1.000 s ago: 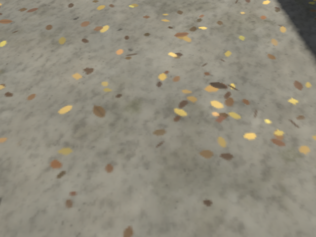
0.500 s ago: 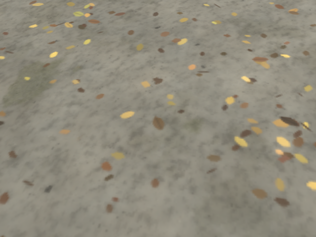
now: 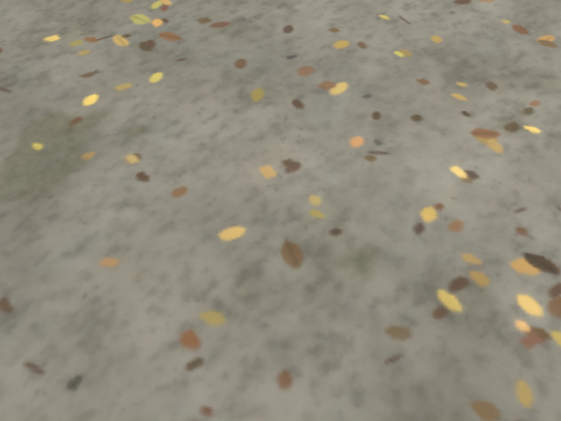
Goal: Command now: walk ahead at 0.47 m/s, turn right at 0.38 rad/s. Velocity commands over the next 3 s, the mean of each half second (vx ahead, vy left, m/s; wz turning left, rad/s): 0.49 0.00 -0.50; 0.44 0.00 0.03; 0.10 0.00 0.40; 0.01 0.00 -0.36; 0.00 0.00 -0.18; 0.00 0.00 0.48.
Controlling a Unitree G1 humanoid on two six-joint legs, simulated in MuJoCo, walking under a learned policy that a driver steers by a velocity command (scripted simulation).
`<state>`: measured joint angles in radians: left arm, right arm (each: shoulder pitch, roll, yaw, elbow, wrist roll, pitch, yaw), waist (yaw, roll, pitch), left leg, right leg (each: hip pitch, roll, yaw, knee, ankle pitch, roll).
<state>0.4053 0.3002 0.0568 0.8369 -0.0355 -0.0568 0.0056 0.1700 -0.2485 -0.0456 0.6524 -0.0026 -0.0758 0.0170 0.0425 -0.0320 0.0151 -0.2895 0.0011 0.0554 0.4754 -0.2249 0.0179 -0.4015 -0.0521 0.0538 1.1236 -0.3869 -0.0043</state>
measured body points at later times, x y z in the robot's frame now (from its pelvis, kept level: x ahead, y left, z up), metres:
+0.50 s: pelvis +0.26 -0.08 -0.01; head +0.30 -0.10 +0.44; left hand +0.47 +0.15 -0.10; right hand +0.29 -0.38 -0.12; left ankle +0.21 +0.11 -0.64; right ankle +0.30 -0.16 -0.74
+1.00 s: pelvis +0.55 -0.09 -0.01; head +0.60 -0.10 +0.44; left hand +0.71 +0.16 -0.13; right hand +0.66 -0.40 -0.10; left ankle +0.66 -0.04 -0.74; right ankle +0.38 -0.19 -0.64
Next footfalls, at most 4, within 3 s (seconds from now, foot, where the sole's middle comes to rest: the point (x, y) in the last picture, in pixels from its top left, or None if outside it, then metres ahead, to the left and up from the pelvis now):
0.36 right None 0.34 -0.17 -0.77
0.90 left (314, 331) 0.70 -0.04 -0.77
1.40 right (400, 315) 0.76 -0.27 -0.77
2.06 right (421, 335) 0.71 -0.31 -0.77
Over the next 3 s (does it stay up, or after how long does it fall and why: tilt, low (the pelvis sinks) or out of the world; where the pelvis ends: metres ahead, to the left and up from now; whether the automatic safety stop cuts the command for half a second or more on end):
stays up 0.68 -0.21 0.01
